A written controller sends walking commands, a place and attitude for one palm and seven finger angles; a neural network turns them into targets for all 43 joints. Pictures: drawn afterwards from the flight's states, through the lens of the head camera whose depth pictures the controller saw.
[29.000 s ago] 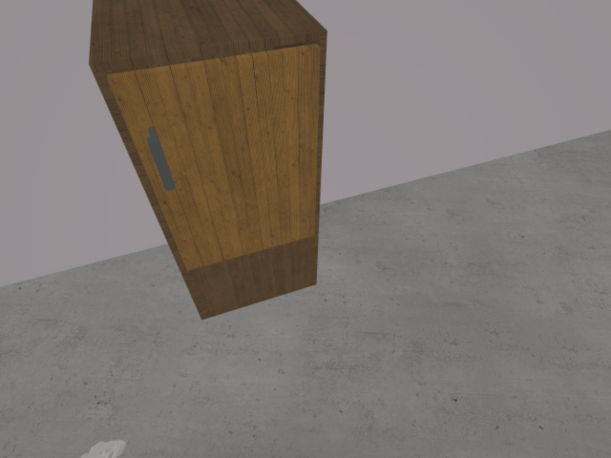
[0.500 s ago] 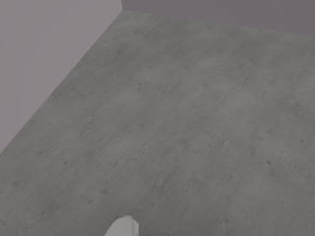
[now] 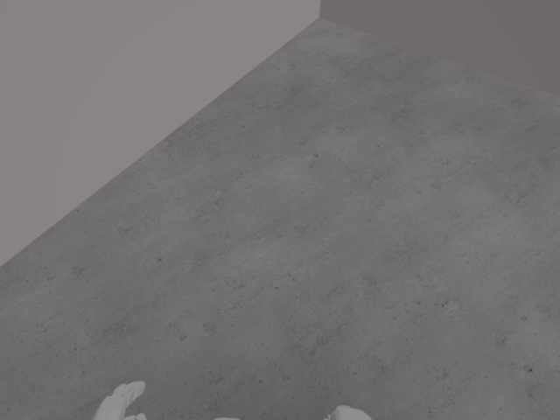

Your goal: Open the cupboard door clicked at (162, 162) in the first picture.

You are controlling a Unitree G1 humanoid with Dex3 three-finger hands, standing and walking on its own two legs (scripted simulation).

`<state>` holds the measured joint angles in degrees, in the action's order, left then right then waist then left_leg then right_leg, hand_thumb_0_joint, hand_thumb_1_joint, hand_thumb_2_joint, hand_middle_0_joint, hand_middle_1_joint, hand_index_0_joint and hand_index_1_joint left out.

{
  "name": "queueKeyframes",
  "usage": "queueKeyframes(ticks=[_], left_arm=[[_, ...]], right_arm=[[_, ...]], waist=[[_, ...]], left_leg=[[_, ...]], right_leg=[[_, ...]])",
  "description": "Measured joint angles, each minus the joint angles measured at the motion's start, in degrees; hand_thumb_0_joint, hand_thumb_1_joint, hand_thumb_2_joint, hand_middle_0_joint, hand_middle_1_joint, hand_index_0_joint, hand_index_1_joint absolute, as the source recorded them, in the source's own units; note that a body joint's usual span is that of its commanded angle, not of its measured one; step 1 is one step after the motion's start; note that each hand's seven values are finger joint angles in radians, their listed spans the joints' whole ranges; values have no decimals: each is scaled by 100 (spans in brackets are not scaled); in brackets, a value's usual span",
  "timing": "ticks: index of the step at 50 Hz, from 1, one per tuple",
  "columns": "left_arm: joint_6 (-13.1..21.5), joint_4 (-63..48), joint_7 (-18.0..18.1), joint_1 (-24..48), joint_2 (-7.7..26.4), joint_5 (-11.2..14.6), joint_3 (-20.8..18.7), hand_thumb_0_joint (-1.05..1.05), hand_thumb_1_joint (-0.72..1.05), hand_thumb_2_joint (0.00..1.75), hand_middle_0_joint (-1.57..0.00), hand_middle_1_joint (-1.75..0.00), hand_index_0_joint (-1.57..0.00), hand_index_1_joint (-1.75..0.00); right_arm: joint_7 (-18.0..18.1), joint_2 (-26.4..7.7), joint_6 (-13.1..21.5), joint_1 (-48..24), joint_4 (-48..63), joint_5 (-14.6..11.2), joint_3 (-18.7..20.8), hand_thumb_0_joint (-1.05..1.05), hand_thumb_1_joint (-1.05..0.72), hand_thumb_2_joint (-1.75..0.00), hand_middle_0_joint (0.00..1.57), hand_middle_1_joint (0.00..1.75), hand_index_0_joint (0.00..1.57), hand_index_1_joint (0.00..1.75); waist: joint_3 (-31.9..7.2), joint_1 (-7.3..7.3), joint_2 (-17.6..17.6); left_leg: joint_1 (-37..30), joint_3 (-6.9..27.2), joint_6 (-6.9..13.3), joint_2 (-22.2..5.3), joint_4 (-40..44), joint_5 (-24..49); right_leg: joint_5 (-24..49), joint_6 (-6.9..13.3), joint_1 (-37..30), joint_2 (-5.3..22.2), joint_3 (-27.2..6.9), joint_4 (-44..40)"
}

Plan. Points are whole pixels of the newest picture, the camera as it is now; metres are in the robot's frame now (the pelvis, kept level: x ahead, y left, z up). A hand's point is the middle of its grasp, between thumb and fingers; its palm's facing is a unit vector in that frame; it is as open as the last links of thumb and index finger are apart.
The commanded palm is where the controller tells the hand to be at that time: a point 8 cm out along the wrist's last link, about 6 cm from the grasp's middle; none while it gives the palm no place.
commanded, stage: turn to face it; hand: left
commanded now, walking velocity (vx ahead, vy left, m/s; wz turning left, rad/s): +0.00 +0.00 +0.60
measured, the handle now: out of the picture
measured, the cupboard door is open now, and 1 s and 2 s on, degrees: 39 39 39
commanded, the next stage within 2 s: none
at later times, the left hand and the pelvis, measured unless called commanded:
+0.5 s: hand out of the picture -0.01 +0.19 -0.18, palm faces +0.36 -0.90 -0.24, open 7.3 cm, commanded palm none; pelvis +0.03 -0.01 -0.01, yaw +21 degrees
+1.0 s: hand out of the picture +0.05 +0.22 -0.15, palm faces +0.54 -0.80 -0.25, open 7.4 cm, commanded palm none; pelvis +0.05 -0.02 +0.00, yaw +36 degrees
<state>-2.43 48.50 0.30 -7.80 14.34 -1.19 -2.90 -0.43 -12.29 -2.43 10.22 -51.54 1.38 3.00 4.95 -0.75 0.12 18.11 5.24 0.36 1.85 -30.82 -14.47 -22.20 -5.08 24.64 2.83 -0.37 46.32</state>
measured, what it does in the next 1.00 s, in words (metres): steps on the spot, turning left: right foot, then left foot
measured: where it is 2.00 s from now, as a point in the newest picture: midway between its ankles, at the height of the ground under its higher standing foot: outside the picture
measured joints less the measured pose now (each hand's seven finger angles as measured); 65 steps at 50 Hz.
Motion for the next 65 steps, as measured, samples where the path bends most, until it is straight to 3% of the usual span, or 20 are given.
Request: queueKeyframes(ticks=[2, 3, 6, 9, 11, 18, 23, 25, 26, 28, 31, 35, 39, 47, 50, 53, 56, 59, 62, 65], left_arm=[[71, -55, 3, 22, -53, 21, 32, 0, 91, 90, -20, -30, -20, -30], [133, -93, 9, -2, -72, 16, 52, 0, 91, 90, -20, -30, -20, -30], [238, -61, 60, -23, -267, -17, 143, 0, 91, 90, -20, -30, -20, -30], [230, -20, 93, -160, -407, 7, 202, 0, 91, 90, -21, -30, -20, -30], [229, 15, 101, -260, -455, 18, 219, 0, 91, 90, -21, -30, -20, -30], [270, 91, 124, -551, -398, -5, 159, 0, 92, 90, -21, -30, -20, -30], [204, 206, 92, -727, -186, -45, 66, 0, 92, 90, -21, -30, -20, -30], [169, 250, 60, -843, -81, -22, 21, 0, 91, 90, -21, -30, -20, -30], [118, 301, 42, -838, -18, 3, -5, 0, 91, 90, -21, -30, -20, -30], [-68, 375, 61, -727, 87, 13, -44, 0, 91, 90, -21, -30, -20, -30], [-172, 403, 67, -537, 127, -13, -90, 1, 91, 90, -20, -30, -20, -30], [-106, 287, 9, -298, 115, -39, -93, 1, 91, 90, -20, -30, -20, -30], [-61, 184, 5, -137, 96, -40, -75, 1, 91, 90, -20, -30, -20, -30], [-59, 106, 35, 141, -3, 8, -17, 0, 91, 90, -20, -30, -20, -30], [-25, 54, 49, 220, -87, 48, 27, 0, 91, 90, -20, -30, -20, -30], [90, -25, 60, 189, -154, 66, 73, 0, 91, 90, -20, -30, -20, -30], [158, 19, 107, 111, -301, 18, 141, 0, 91, 90, -20, -30, -20, -30], [162, 82, 121, -50, -415, 37, 189, 0, 91, 90, -21, -30, -20, -30], [193, 129, 122, -213, -468, 47, 204, 0, 91, 90, -21, -30, -20, -30], [227, 156, 125, -370, -497, 42, 199, 0, 91, 90, -21, -30, -20, -30]], right_arm=[[15, -33, -28, 81, -10, -18, 46, 0, -90, -89, 21, 30, 21, 30], [19, -58, -38, 137, -10, -42, 76, 0, -90, -89, 21, 30, 21, 30], [36, -205, -107, 96, -116, -60, 194, 0, -91, -89, 21, 30, 21, 30], [1, -289, -171, 72, -194, -45, 237, 0, -91, -89, 20, 30, 20, 30], [-29, -296, -198, 45, -223, -52, 228, 0, -91, -89, 20, 30, 20, 30], [-77, -250, -257, -218, -265, -59, 151, 0, -91, -89, 20, 30, 20, 30], [-104, -185, -186, -492, -121, -69, 89, 0, -91, -89, 20, 30, 20, 30], [-124, -193, -95, -527, 18, -56, 59, 0, -91, -89, 20, 30, 20, 30], [-120, -182, -21, -543, 77, -40, 68, 0, -91, -89, 20, 30, 20, 30], [-86, -147, 69, -551, 139, -45, 34, 0, -91, -89, 20, 30, 20, 30], [7, -109, 88, -433, 164, -30, -10, 0, -91, -89, 20, 30, 20, 30], [71, -61, 102, -265, 79, -42, -57, 0, -91, -89, 20, 30, 20, 30], [64, 19, 117, -53, -22, -56, -75, 0, -91, -89, 20, 30, 21, 30], [54, 96, 62, 320, -190, -9, -4, 0, -90, -89, 21, 30, 21, 30], [65, 49, 3, 385, -229, 3, 54, 0, -90, -89, 21, 30, 21, 30], [69, -23, -52, 452, -249, -41, 127, 0, -90, -89, 21, 30, 21, 30], [57, -155, -125, 346, -328, -52, 226, 0, -91, -89, 20, 30, 21, 30], [3, -267, -179, 268, -353, -29, 273, 0, -91, -89, 20, 30, 20, 30], [-37, -309, -218, 166, -354, -41, 269, 0, -91, -89, 20, 30, 20, 30], [-48, -327, -262, 42, -359, -44, 250, 0, -91, -89, 20, 30, 20, 30]], waist=[[-21, -44, 64], [-61, -46, 71], [34, -82, 231], [69, -135, 213], [77, -162, 151], [177, -25, -32], [232, 132, -188], [171, 151, -245], [151, 128, -298], [164, 167, -383], [88, 183, -347], [36, 179, -275], [-26, 121, -214], [-60, -98, -85], [-36, -178, 20], [-77, -183, 92], [12, -185, 237], [50, -223, 241], [78, -231, 164], [98, -175, 85]], left_leg=[[118, 142, -94, 42, -187, -100], [219, 196, -144, 95, -354, -189], [756, 35, -224, 161, -1973, -1354], [1145, -332, -356, 54, -3402, -1249], [1214, -479, -434, -74, -3681, -1038], [898, -768, -491, -343, -2579, -917], [420, -1104, -318, -302, -1315, -892], [76, -1201, -178, -228, -573, -311], [133, -1177, -22, -159, -605, -183], [247, -1118, 283, -64, -864, -377], [158, -953, 385, -15, -615, -343], [-65, -737, 402, 71, 18, 35], [-175, -491, 393, 121, 393, 264], [-76, 38, 237, 207, 410, 329], [37, 240, 127, 253, 273, 289], [245, 416, -24, 366, -47, 158], [744, 181, -180, 360, -1583, -1093], [1148, -206, -341, 199, -3129, -1075], [1247, -378, -464, -40, -3631, -810], [1161, -443, -530, -216, -3452, -766]], right_leg=[[302, 37, -389, -131, 81, -737], [403, 168, -616, -135, 121, -1187], [250, 558, -698, -70, 335, -1121], [309, 609, -981, 96, 554, -1383], [364, 604, -1161, 178, 706, -1585], [288, 570, -1539, 360, 1290, -1764], [-43, 438, -1534, 548, 1666, -1310], [-299, 340, -1372, 685, 1767, -797], [-533, 250, -1145, 744, 1628, -240], [-1022, 155, -595, 594, 974, 994], [-723, 74, 28, 387, 453, 1970], [78, -27, 516, 336, 55, 2217], [358, -105, 632, 289, -117, 1957], [-20, -74, 161, 8, -128, 659], [-88, 19, -209, -167, -98, -123], [369, 190, -829, -261, -30, -1390], [313, 617, -953, -229, 173, -1416], [381, 688, -1222, -68, 406, -1649], [429, 690, -1423, 60, 641, -1842], [408, 698, -1543, 164, 891, -1912]])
